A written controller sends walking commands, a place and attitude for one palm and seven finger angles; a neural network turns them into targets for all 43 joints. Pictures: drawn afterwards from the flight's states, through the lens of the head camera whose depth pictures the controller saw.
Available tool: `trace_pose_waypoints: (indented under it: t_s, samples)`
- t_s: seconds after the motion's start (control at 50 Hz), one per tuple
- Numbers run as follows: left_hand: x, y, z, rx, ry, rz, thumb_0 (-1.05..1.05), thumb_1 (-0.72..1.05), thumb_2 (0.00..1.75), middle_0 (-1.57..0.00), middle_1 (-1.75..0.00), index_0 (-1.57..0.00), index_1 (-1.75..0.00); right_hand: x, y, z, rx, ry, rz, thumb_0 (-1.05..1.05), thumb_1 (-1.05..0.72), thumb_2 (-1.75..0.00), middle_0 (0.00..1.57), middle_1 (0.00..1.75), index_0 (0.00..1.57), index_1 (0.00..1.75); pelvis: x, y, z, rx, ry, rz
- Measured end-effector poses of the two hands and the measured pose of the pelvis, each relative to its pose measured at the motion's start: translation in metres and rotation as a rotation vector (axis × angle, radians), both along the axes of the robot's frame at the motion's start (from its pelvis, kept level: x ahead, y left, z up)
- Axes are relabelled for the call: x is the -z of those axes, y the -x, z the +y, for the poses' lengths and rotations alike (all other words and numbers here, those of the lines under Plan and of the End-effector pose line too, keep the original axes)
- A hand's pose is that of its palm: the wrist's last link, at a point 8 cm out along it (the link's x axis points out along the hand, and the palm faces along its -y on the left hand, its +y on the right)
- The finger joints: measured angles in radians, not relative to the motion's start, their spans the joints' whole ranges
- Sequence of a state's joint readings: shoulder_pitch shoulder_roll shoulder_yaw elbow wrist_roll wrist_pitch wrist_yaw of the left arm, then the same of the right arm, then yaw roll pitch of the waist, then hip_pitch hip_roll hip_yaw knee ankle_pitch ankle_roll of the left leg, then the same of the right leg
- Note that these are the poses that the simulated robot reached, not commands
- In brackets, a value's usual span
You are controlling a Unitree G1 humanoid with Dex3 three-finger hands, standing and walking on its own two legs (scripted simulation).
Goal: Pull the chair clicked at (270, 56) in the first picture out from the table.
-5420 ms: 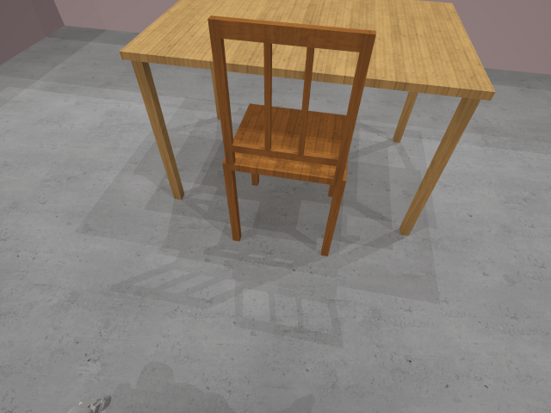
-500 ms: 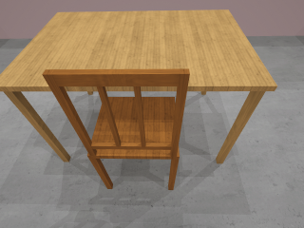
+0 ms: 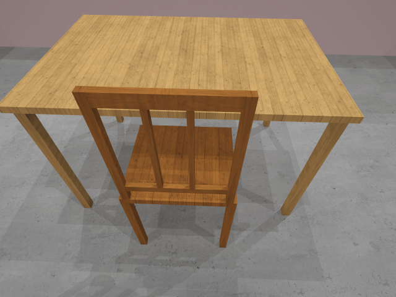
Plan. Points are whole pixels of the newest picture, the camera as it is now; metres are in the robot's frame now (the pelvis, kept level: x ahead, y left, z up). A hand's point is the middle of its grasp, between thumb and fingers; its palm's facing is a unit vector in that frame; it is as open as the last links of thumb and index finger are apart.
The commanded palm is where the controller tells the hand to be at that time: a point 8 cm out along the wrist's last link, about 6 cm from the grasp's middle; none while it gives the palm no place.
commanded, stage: look again from close up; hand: left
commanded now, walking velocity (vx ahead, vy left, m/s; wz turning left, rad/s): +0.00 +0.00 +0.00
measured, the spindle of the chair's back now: (153, 153) +0.49 +0.16 -0.05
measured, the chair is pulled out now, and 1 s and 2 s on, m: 0.00 0.00 0.00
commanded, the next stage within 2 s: shuffle to correct the standing spot in 0.06 s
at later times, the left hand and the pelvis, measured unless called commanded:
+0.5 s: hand out of the picture -0.02 +0.17 -0.18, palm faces +0.05 -0.98 -0.20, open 7.4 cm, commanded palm none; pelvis +0.02 -0.01 -0.01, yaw +0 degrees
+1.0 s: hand out of the picture +0.03 +0.18 -0.17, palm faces +0.05 -0.96 -0.26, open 7.4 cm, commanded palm none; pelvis +0.01 -0.01 +0.00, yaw +0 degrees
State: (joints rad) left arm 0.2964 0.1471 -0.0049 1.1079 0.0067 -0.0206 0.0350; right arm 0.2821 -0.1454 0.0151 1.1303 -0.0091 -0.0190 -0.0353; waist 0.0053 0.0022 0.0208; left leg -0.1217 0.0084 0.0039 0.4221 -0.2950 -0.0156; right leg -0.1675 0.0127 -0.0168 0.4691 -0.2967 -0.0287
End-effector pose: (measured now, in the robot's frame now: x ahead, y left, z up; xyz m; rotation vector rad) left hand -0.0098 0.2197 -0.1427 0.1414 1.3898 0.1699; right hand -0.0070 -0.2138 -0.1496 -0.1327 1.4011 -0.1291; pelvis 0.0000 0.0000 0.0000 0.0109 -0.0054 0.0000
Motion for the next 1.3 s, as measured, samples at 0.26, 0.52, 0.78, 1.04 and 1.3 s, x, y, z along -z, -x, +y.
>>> trace_pose_waypoints:
  t_s: [0.26,0.52,0.78,1.04,1.3]
  samples:
    - [0.002,0.011,0.006,0.000,0.008,0.003,0.00,0.90,0.90,-0.20,-0.30,-0.20,-0.30,0.001,0.015,0.012,0.009,-0.011,0.009,0.01,-0.91,-0.90,0.20,0.30,0.20,0.30,0.001,0.008,0.008,0.001,-0.001,-0.008]
    - [0.008,0.011,-0.008,-0.034,0.005,0.072,0.00,0.90,0.90,-0.20,-0.30,-0.20,-0.30,0.011,0.016,0.002,0.033,-0.017,0.093,0.00,-0.91,-0.90,0.20,0.30,0.20,0.30,0.011,-0.022,-0.007,-0.007,-0.001,0.018]
    - [0.001,-0.014,-0.022,-0.051,0.029,0.055,0.01,0.91,0.90,-0.21,-0.30,-0.20,-0.30,-0.008,-0.052,-0.012,0.011,0.047,-0.021,0.01,-0.92,-0.90,0.20,0.30,0.20,0.30,-0.004,-0.035,-0.006,-0.011,-0.004,0.013]
    - [-0.005,-0.028,0.011,-0.006,-0.066,-0.055,0.00,0.91,0.90,-0.20,-0.30,-0.20,-0.30,0.004,-0.048,-0.015,-0.002,0.024,-0.082,0.00,-0.93,-0.90,0.20,0.30,0.20,0.30,0.003,-0.007,-0.006,-0.007,-0.013,0.009]
    - [-0.004,0.019,-0.002,-0.003,-0.014,-0.051,0.00,0.92,0.90,-0.20,-0.30,-0.20,-0.30,-0.003,0.020,-0.010,-0.006,0.000,-0.018,0.01,-0.92,-0.90,0.20,0.30,0.20,0.30,-0.002,0.029,-0.007,-0.012,-0.007,-0.031]
